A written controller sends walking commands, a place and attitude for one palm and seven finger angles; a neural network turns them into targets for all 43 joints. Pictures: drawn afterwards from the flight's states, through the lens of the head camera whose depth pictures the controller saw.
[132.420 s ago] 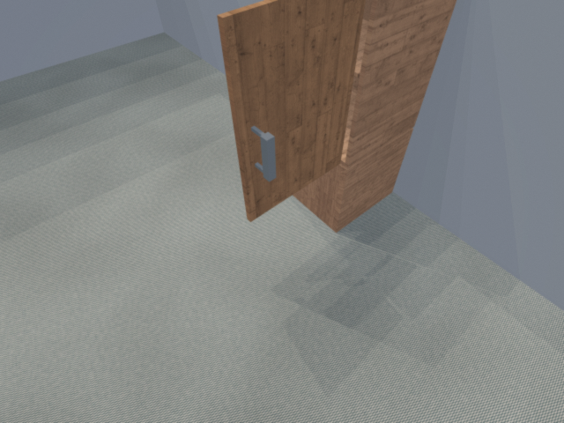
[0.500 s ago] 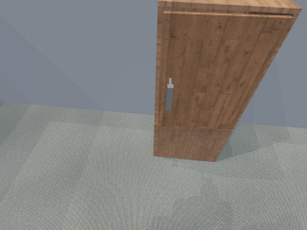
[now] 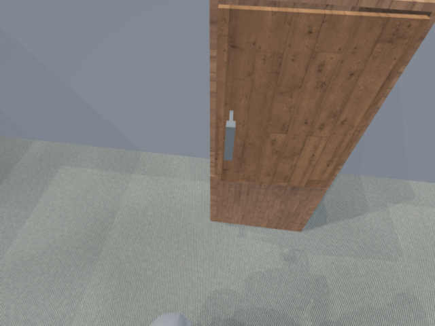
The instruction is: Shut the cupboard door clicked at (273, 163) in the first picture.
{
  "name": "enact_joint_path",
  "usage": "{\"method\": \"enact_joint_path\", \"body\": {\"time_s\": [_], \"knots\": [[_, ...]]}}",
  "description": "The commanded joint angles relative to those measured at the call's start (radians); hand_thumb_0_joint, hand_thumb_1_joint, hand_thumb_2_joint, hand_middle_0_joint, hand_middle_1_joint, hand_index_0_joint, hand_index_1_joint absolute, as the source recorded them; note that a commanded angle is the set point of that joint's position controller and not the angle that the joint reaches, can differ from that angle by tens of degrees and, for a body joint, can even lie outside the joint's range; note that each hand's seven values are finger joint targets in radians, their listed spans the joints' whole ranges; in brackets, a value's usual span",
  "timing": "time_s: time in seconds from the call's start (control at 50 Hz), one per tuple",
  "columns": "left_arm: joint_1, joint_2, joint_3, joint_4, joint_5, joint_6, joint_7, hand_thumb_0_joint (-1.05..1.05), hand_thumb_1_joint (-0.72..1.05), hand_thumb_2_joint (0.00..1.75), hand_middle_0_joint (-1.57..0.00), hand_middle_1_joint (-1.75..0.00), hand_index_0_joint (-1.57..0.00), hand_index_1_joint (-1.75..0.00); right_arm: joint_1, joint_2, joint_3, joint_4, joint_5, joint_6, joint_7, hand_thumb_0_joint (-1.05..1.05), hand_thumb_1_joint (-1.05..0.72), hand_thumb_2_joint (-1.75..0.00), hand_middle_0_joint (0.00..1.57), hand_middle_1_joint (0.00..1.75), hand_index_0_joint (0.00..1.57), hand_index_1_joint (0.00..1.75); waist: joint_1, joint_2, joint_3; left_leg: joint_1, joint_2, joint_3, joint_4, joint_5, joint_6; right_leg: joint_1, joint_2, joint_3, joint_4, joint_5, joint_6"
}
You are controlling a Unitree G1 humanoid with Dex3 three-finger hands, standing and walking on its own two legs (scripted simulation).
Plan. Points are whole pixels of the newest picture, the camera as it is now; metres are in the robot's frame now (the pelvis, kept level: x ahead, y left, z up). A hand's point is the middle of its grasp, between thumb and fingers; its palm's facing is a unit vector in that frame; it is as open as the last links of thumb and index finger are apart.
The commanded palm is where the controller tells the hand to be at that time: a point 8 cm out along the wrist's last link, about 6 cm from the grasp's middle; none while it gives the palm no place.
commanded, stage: shuffle to correct the standing spot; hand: left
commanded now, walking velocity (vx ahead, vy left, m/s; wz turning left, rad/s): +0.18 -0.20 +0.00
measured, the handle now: (229, 135) +0.60 +0.02 -0.06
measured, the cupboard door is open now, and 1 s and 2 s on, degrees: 3 3 3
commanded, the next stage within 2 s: come to a stop and stand still in 0.62 s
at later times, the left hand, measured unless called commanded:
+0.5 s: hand (174, 314) +0.17 +0.11 -0.16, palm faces -0.02 -0.99 -0.15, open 7.2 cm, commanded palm none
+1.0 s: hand (217, 290) +0.23 +0.02 -0.18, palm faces +0.06 -0.99 -0.15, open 7.2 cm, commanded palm none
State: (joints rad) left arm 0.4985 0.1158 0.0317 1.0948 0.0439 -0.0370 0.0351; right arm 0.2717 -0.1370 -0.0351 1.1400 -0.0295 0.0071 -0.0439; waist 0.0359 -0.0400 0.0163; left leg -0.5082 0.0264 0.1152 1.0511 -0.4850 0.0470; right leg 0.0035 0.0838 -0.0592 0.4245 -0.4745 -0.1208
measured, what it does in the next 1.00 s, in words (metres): walks ahead: left foot, then right foot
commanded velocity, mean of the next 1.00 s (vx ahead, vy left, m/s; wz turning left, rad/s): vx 0.02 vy -0.10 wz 0.00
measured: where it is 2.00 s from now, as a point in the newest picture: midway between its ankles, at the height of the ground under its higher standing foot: outside the picture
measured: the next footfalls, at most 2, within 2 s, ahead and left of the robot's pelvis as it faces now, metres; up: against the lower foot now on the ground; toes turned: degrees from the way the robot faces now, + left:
left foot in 0.14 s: +0.12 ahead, +0.05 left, +0.00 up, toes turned +8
right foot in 0.58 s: +0.24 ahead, -0.25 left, +0.00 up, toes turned -7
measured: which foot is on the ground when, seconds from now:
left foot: up 0.00-0.12, down 0.14-0.60, up 0.62-0.88, down 0.90-1.00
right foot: down 0.00-0.12, up 0.14-0.56, down 0.58-0.94, up 0.96-1.00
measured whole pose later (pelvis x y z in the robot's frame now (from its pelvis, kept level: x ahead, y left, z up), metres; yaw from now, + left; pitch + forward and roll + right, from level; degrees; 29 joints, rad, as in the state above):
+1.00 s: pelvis +0.18 -0.15 +0.01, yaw +0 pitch -2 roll -1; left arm 0.21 0.19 0.03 1.01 0.02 0.04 0.04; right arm 0.15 -0.11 -0.02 1.01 -0.02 0.00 -0.05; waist 0.03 -0.07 0.07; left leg -0.27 0.00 0.14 0.58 -0.29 0.09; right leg -0.27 -0.01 -0.11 0.63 -0.39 -0.01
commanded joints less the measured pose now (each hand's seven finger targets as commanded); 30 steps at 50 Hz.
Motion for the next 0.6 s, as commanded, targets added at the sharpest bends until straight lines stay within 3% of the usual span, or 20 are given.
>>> {"method": "enact_joint_path", "body": {"time_s": [0.0,0.04,0.06,0.08,0.1,0.12,0.14,0.16,0.18,0.2,0.22,0.26,0.28,0.38,0.46,0.5,0.52,0.54,0.56,0.58], "knots": [[0.137,0.1,0.007,0.015,-0.005,-0.003,0.011,0.0,0.9,0.9,-0.2,-0.3,-0.2,-0.3,-0.102,-0.045,-0.007,-0.118,0.008,-0.041,0.006,0.0,-0.9,-0.9,0.2,0.3,0.2,0.3,-0.034,-0.031,0.081,-0.066,-0.055,0.118,-0.19,0.031,0.018,0.063,-0.22,0.116,0.019,1.364,0.015],[0.074,0.127,0.01,0.003,-0.014,-0.005,0.003,0.0,0.9,0.9,-0.2,-0.3,-0.2,-0.3,0.002,-0.057,-0.009,-0.091,0.014,-0.043,-0.011,0.0,-0.9,-0.9,0.2,0.3,0.2,0.3,-0.094,-0.096,0.026,0.154,-0.106,0.155,-0.306,0.141,0.037,-0.024,-0.181,0.076,0.121,1.475,0.042],[0.033,0.13,0.008,-0.005,-0.016,-0.004,-0.001,0.0,0.9,0.9,-0.2,-0.3,-0.2,-0.3,0.118,-0.073,-0.016,-0.056,0.013,-0.046,-0.02,0.0,-0.9,-0.9,0.2,0.3,0.2,0.3,-0.154,-0.134,-0.013,0.299,-0.081,0.111,-0.383,0.225,0.058,-0.103,-0.166,0.064,0.255,1.416,0.054],[-0.003,0.118,0.008,-0.021,-0.025,-0.001,-0.006,0.0,0.9,0.9,-0.2,-0.3,-0.2,-0.3,0.259,-0.118,-0.033,-0.016,0.009,-0.043,-0.032,0.0,-0.9,-0.9,0.2,0.3,0.2,0.3,-0.218,-0.115,-0.065,0.541,0.028,-0.023,-0.465,0.378,0.113,-0.3,-0.16,0.058,0.493,1.206,0.077],[-0.011,0.057,0.006,-0.052,-0.047,-0.001,-0.012,0.0,0.9,0.9,-0.2,-0.3,-0.2,-0.3,0.362,-0.201,-0.057,0.001,-0.008,-0.046,-0.041,0.0,-0.9,-0.9,0.2,0.3,0.2,0.3,-0.236,0.119,-0.15,0.705,0.4,-0.497,-0.582,0.673,0.283,-0.552,-0.04,0.023,0.985,0.263,0.122],[0.004,0.091,0.02,-0.08,-0.039,0.011,-0.006,0.0,0.9,0.9,-0.2,-0.3,-0.2,-0.3,0.308,-0.232,-0.039,-0.024,0.015,-0.044,-0.033,0.0,-0.9,-0.9,0.2,0.3,0.2,0.3,-0.162,0.061,-0.155,0.587,0.544,-0.731,-0.711,0.704,0.357,-0.592,-0.027,0.157,1.174,-0.011,0.09],[0.0,0.101,0.027,-0.085,-0.023,0.021,-0.005,0.0,0.9,0.9,-0.2,-0.3,-0.2,-0.3,0.183,-0.221,-0.036,-0.061,0.016,-0.049,-0.024,0.0,-0.9,-0.9,0.2,0.3,0.2,0.3,-0.104,-0.011,-0.031,0.412,0.54,-0.66,-0.777,0.472,0.342,-0.608,-0.088,0.196,1.156,0.029,0.068],[-0.027,0.07,0.024,-0.095,-0.005,0.031,-0.019,0.0,0.9,0.9,-0.2,-0.3,-0.2,-0.3,0.1,-0.166,-0.022,-0.089,0.016,-0.064,-0.027,0.0,-0.9,-0.9,0.2,0.3,0.2,0.3,-0.067,0.008,0.117,0.253,0.486,-0.589,-0.833,0.388,0.187,-0.645,-0.11,0.164,1.121,0.104,0.083],[-0.004,0.044,0.026,-0.087,0.003,0.039,-0.033,0.0,0.9,0.9,-0.2,-0.3,-0.2,-0.3,0.044,-0.117,-0.002,-0.089,0.013,-0.076,-0.025,0.0,-0.9,-0.9,0.2,0.3,0.2,0.3,-0.015,0.075,0.181,0.129,0.409,-0.465,-0.857,0.354,0.156,-0.609,-0.14,0.155,1.08,0.184,0.097],[0.035,0.029,0.027,-0.074,0.005,0.051,-0.041,0.0,0.9,0.9,-0.2,-0.3,-0.2,-0.3,0.008,-0.098,0.006,-0.096,0.012,-0.083,-0.019,0.0,-0.9,-0.9,0.2,0.3,0.2,0.3,0.016,0.121,0.193,0.066,0.357,-0.348,-0.856,0.361,0.16,-0.578,-0.153,0.143,1.043,0.222,0.11],[0.049,0.024,0.027,-0.072,0.005,0.062,-0.047,0.0,0.9,0.9,-0.2,-0.3,-0.2,-0.3,0.0,-0.097,0.003,-0.098,0.011,-0.088,-0.015,0.0,-0.9,-0.9,0.2,0.3,0.2,0.3,0.029,0.122,0.173,0.054,0.318,-0.245,-0.836,0.39,0.148,-0.561,-0.158,0.128,1.002,0.231,0.118],[0.026,0.014,0.026,-0.077,0.001,0.068,-0.054,0.0,0.9,0.9,-0.2,-0.3,-0.2,-0.3,0.025,-0.11,-0.009,-0.099,0.007,-0.094,-0.009,0.0,-0.9,-0.9,0.2,0.3,0.2,0.3,0.022,0.104,0.111,0.107,0.252,-0.116,-0.797,0.508,0.121,-0.559,-0.157,0.085,0.919,0.263,0.137],[0.016,0.013,0.025,-0.081,-0.002,0.07,-0.056,0.0,0.9,0.9,-0.2,-0.3,-0.2,-0.3,0.022,-0.134,-0.014,-0.104,0.007,-0.092,-0.006,0.0,-0.9,-0.9,0.2,0.3,0.2,0.3,0.022,0.135,0.089,0.131,0.238,-0.077,-0.789,0.526,0.115,-0.563,-0.168,0.074,0.856,0.275,0.147],[-0.198,0.047,0.023,-0.137,-0.012,0.067,-0.062,0.0,0.9,0.9,-0.2,-0.3,-0.2,-0.3,0.084,-0.178,-0.037,-0.097,-0.001,-0.067,0.002,0.0,-0.9,-0.9,0.2,0.3,0.2,0.3,-0.048,0.216,0.077,0.255,0.223,-0.044,-0.766,0.623,0.089,-0.556,-0.186,-0.014,0.484,0.277,0.175],[-0.3,0.083,0.025,-0.17,-0.013,0.056,-0.066,0.0,0.9,0.9,-0.2,-0.3,-0.2,-0.3,0.101,-0.201,-0.057,-0.102,-0.007,-0.046,0.001,0.0,-0.9,-0.9,0.2,0.3,0.2,0.3,-0.088,0.236,0.049,0.315,0.258,-0.086,-0.706,0.589,0.067,-0.467,-0.16,-0.045,0.254,0.228,0.159],[-0.265,0.101,0.031,-0.163,-0.015,0.048,-0.07,0.0,0.9,0.9,-0.2,-0.3,-0.2,-0.3,0.085,-0.225,-0.066,-0.107,-0.007,-0.038,-0.002,0.0,-0.9,-0.9,0.2,0.3,0.2,0.3,-0.068,0.214,-0.001,0.325,0.271,-0.102,-0.633,0.559,0.042,-0.356,-0.143,-0.053,0.138,0.248,0.143],[-0.197,0.125,0.037,-0.144,-0.014,0.041,-0.069,0.0,0.9,0.9,-0.2,-0.3,-0.2,-0.3,0.081,-0.224,-0.068,-0.106,-0.004,-0.035,-0.002,0.0,-0.9,-0.9,0.2,0.3,0.2,0.3,-0.035,0.172,-0.047,0.305,0.246,-0.089,-0.554,0.505,0.01,-0.24,-0.131,-0.054,0.041,0.316,0.138],[-0.12,0.177,0.046,-0.116,-0.01,0.031,-0.064,0.0,0.9,0.9,-0.2,-0.3,-0.2,-0.3,0.096,-0.2,-0.065,-0.102,0.004,-0.036,0.003,0.0,-0.9,-0.9,0.2,0.3,0.2,0.3,0.0,0.051,-0.1,0.226,0.185,-0.041,-0.424,0.414,-0.03,-0.07,-0.164,-0.012,-0.022,0.418,0.127],[-0.06,0.269,0.062,-0.097,-0.004,0.026,-0.048,0.0,0.9,0.9,-0.2,-0.3,-0.2,-0.3,0.125,-0.122,-0.048,-0.111,0.011,-0.034,0.01,0.0,-0.9,-0.9,0.2,0.3,0.2,0.3,0.02,-0.213,-0.167,0.03,0.072,0.05,-0.198,0.093,-0.067,0.114,-0.355,0.157,-0.016,0.693,0.07],[-0.023,0.302,0.062,-0.091,-0.01,0.037,-0.037,0.0,0.9,0.9,-0.2,-0.3,-0.2,-0.3,0.094,-0.085,-0.03,-0.141,0.019,-0.022,-0.002,0.0,-0.9,-0.9,0.2,0.3,0.2,0.3,0.039,-0.335,-0.221,-0.044,-0.001,0.008,0.029,-0.23,-0.074,0.134,-0.456,0.253,-0.004,0.987,-0.021]]}}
